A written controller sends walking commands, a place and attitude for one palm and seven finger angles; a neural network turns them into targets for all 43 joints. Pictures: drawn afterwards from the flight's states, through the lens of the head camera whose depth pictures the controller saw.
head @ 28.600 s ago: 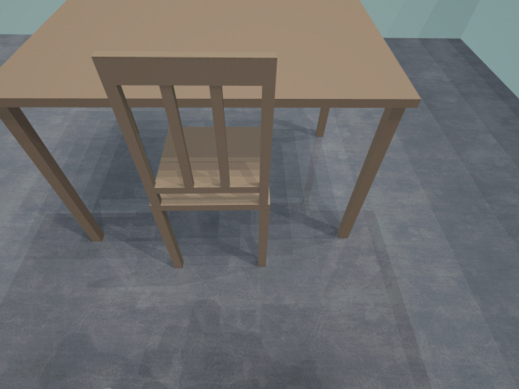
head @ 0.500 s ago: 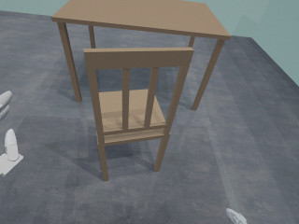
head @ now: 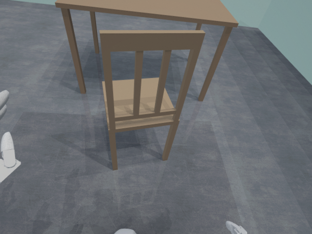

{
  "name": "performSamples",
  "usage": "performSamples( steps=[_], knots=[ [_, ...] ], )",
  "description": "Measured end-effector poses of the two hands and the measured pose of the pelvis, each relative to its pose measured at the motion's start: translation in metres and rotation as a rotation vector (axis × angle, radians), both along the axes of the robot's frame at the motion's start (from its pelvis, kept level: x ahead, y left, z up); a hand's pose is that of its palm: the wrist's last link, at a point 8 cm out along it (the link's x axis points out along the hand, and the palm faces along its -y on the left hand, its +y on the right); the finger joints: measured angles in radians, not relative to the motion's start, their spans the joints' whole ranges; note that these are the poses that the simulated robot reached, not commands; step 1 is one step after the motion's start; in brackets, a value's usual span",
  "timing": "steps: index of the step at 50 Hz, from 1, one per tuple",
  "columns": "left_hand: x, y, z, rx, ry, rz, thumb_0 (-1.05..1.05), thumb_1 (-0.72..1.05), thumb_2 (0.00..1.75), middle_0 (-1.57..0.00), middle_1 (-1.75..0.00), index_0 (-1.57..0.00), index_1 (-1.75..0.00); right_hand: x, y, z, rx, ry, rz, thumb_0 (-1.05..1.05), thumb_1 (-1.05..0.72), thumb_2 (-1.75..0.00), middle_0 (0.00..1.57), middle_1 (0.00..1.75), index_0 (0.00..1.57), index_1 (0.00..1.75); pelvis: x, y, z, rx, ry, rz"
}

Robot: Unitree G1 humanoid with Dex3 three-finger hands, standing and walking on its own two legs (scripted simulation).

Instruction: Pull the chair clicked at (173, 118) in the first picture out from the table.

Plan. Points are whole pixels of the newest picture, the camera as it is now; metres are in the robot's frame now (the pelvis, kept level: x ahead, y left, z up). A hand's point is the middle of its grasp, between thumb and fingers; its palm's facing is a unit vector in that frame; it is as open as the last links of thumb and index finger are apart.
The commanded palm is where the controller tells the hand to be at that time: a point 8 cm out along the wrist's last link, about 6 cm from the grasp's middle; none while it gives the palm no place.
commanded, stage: stop stepping back and stand still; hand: left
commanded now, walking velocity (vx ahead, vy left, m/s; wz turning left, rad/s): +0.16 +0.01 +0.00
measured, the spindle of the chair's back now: (137, 86) +0.68 +0.12 -0.04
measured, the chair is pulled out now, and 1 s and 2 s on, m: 0.57 0.57 0.57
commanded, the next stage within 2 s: let the arm hang, fingers relaxed in 0.64 s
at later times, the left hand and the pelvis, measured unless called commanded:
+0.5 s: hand out of the picture +0.13 +0.29 +0.18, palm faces +0.33 -0.79 -0.52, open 7.4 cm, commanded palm +0.08 +0.33 +0.22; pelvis -0.07 +0.03 +0.01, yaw -1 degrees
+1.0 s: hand out of the picture +0.00 +0.23 -0.12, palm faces +0.12 -0.98 -0.19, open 7.4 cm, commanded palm none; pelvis -0.09 +0.05 +0.02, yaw +6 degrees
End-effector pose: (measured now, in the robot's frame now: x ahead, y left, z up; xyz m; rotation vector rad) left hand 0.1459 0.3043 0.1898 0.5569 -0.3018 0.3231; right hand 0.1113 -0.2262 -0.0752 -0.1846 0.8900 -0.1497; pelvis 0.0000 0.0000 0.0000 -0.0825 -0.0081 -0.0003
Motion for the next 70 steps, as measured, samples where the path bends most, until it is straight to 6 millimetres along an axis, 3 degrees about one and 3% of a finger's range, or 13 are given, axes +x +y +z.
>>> performSamples(
  steps=[5, 14, 24, 29, 37, 38, 40, 44, 48, 51, 55, 61, 70],
  knots=[
    [-0.008, 0.008, 0.001, 0.035, -0.079, -0.03, 0.01, 0.88, 0.9, -0.22, -0.3, -0.21, -0.3, 0.001, -0.004, 0.014, -0.112, -0.095, 0.006, 0.01, -0.91, -0.9, 0.21, 0.3, 0.2, 0.3, -0.024, 0.014, -0.008, 0.087, -0.006, -0.027],
    [-0.018, 0.017, 0.05, 0.146, -0.062, -0.065, 0.01, 0.88, 0.9, -0.22, -0.3, -0.21, -0.3, -0.032, 0.026, 0.019, 0.008, -0.118, -0.042, 0.01, -0.91, -0.9, 0.2, 0.3, 0.2, 0.3, -0.046, 0.03, 0.017, 0.048, -0.012, -0.008],
    [-0.049, 0.026, 0.013, 0.044, 0.107, 0.004, 0.01, 0.88, 0.9, -0.22, -0.3, -0.21, -0.3, -0.073, 0.022, -0.002, 0.015, 0.017, -0.042, 0.01, -0.91, -0.9, 0.21, 0.3, 0.21, 0.3, -0.068, 0.029, 0.015, 0.015, -0.009, -0.012],
    [-0.059, 0.021, 0.004, -0.02, 0.059, -0.006, 0.01, 0.88, 0.9, -0.22, -0.3, -0.21, -0.3, -0.071, 0.011, 0.009, -0.073, -0.032, -0.044, 0.02, -0.91, -0.9, 0.21, 0.3, 0.2, 0.3, -0.072, 0.035, 0.009, 0.067, -0.018, -0.023],
    [-0.056, 0.028, 0.049, 0.121, 0.025, 0.016, 0.01, 0.88, 0.9, -0.22, -0.3, -0.21, -0.3, -0.055, 0.028, 0.019, 0.013, -0.136, -0.029, 0.01, -0.91, -0.9, 0.2, 0.3, 0.2, 0.3, -0.079, 0.037, 0.027, 0.084, -0.026, 0.002],
    [-0.055, 0.031, 0.044, 0.133, 0.059, 0.028, 0.01, 0.88, 0.9, -0.22, -0.3, -0.21, -0.3, -0.053, 0.03, 0.017, 0.031, -0.132, -0.008, 0.01, -0.91, -0.9, 0.2, 0.3, 0.2, 0.3, -0.08, 0.036, 0.028, 0.074, -0.015, 0.017],
    [-0.051, 0.042, 0.007, 0.073, 0.213, 0.08, 0.0, 0.89, 0.9, -0.21, -0.3, -0.2, -0.3, -0.053, 0.034, 0.007, 0.06, -0.088, 0.036, 0.01, -0.91, -0.9, 0.2, 0.3, 0.2, 0.3, -0.082, 0.037, 0.029, 0.075, 0.013, 0.057],
    [-0.067, 0.046, -0.119, -0.25, 0.608, 0.227, 0.0, 0.9, 0.9, -0.2, -0.3, -0.2, -0.29, -0.062, 0.042, -0.013, 0.068, 0.042, 0.099, 0.01, -0.91, -0.9, 0.2, 0.3, 0.2, 0.3, -0.083, 0.041, 0.027, 0.084, 0.029, 0.117],
    [-0.125, 0.004, -0.239, -0.516, 1.045, 0.247, 0.0, 0.9, 0.9, -0.2, -0.29, -0.19, -0.29, -0.082, 0.048, -0.02, 0.039, 0.148, 0.105, 0.01, -0.91, -0.9, 0.21, 0.3, 0.2, 0.3, -0.087, 0.048, 0.023, 0.088, 0.013, 0.122],
    [-0.181, -0.034, -0.292, -0.656, 1.325, 0.217, 0.0, 0.91, 0.9, -0.2, -0.29, -0.19, -0.29, -0.104, 0.051, -0.022, 0.008, 0.216, 0.083, 0.01, -0.91, -0.9, 0.2, 0.3, 0.2, 0.3, -0.092, 0.056, 0.022, 0.088, 0.004, 0.101],
    [-0.214, -0.014, -0.293, -0.677, 1.378, 0.315, -0.06, 1.02, 0.9, -0.21, -0.3, -0.2, -0.29, -0.135, 0.054, -0.018, -0.008, 0.341, 0.074, 0.01, -0.91, -0.9, 0.2, 0.3, 0.2, 0.3, -0.094, 0.056, 0.031, 0.081, 0.006, 0.094],
    [-0.246, 0.017, -0.284, -0.594, 1.505, 0.377, -0.04, 0.97, 0.9, -0.21, -0.3, -0.2, -0.29, -0.164, 0.061, -0.021, 0.012, 0.412, 0.011, 0.01, -0.91, -0.9, 0.2, 0.3, 0.2, 0.3, -0.093, 0.068, 0.039, 0.074, 0.0, 0.082],
    [-0.236, 0.035, -0.273, -0.548, 1.517, 0.392, 0.0, 0.92, 0.9, -0.2, -0.3, -0.2, -0.29, -0.189, 0.085, -0.028, 0.069, 0.482, -0.014, 0.01, -0.91, -0.9, 0.2, 0.3, 0.2, 0.3, -0.089, 0.081, 0.045, 0.082, 0.0, 0.067]
  ],
)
